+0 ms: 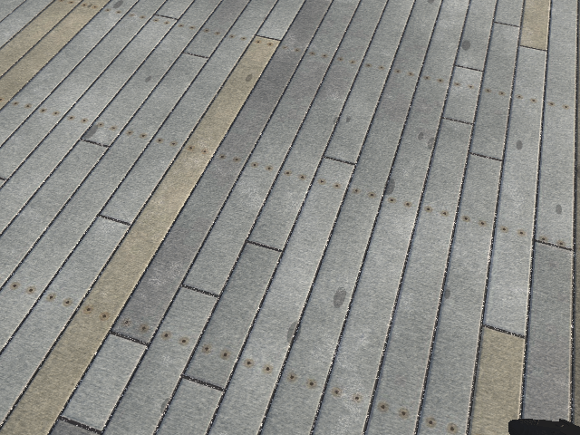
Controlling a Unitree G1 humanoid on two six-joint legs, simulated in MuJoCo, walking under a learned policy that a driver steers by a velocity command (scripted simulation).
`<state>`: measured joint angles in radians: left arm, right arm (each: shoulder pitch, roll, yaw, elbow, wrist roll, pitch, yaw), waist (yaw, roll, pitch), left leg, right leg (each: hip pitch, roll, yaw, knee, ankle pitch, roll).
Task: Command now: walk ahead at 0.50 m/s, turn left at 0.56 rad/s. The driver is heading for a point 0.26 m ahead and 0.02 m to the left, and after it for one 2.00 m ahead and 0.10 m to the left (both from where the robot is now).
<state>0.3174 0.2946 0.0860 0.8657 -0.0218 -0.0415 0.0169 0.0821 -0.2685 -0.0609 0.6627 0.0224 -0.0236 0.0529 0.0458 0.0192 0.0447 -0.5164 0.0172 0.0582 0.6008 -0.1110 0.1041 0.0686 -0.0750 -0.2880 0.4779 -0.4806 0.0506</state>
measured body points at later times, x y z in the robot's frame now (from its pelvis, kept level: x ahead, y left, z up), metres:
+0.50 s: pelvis +0.29 +0.00 +0.01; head +0.32 +0.00 +0.46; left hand +0.46 +0.28 -0.07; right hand +0.38 -0.28 -0.11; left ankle +0.12 +0.08 -0.71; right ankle +0.43 -0.09 -0.72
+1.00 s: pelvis +0.55 +0.07 +0.01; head +0.58 +0.08 +0.46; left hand +0.46 +0.34 -0.12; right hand +0.85 -0.08 -0.05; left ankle +0.66 +0.21 -0.71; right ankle +0.43 -0.09 -0.72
